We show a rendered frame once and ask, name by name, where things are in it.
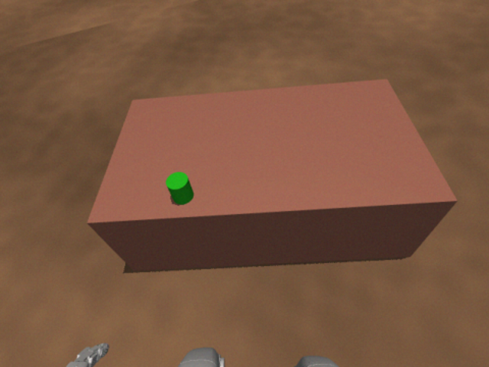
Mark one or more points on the left robot hand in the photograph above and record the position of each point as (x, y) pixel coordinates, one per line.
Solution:
(90, 356)

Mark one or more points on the can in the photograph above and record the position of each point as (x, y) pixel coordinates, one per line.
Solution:
(180, 189)

